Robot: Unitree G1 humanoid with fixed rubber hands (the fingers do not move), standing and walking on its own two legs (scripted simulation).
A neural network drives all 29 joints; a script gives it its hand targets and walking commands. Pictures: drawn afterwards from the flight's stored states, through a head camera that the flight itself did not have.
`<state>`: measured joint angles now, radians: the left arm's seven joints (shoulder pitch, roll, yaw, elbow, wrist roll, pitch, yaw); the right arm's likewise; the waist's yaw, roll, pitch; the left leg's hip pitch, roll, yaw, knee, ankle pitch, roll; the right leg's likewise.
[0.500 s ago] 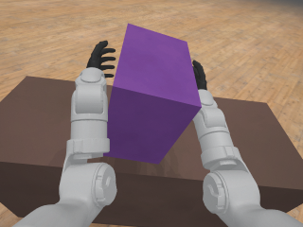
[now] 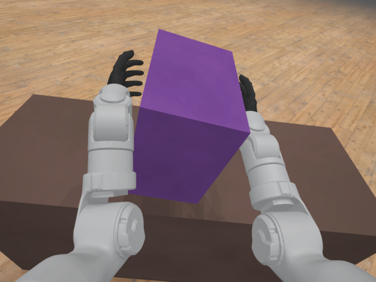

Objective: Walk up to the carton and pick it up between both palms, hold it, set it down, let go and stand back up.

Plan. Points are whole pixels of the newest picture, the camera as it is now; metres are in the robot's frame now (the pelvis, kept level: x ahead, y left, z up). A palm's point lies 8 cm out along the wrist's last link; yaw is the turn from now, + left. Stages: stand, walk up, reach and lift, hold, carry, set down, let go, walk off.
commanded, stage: hold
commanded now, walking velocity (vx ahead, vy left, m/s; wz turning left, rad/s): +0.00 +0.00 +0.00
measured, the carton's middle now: (178, 120) +0.40 +0.03 +0.16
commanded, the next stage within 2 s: set down in 0.76 s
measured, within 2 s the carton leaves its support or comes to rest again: neither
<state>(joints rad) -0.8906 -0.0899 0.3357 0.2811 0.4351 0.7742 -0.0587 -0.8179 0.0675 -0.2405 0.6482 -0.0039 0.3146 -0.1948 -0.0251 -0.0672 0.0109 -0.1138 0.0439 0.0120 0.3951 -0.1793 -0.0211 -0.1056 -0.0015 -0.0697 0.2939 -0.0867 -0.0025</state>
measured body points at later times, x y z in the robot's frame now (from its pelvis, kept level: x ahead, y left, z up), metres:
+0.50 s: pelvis +0.00 +0.00 +0.00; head -0.03 +0.04 +0.45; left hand +0.40 +0.15 +0.24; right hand +0.41 -0.11 +0.20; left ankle +0.03 +0.13 -0.75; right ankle +0.05 -0.12 -0.75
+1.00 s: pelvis +0.00 +0.00 +0.00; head -0.02 +0.04 +0.45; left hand +0.41 +0.15 +0.25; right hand +0.42 -0.12 +0.21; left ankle +0.03 +0.13 -0.75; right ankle +0.05 -0.12 -0.75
